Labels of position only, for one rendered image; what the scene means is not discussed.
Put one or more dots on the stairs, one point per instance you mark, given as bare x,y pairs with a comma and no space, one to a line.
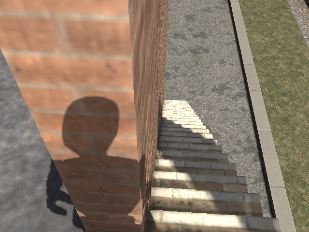
195,188

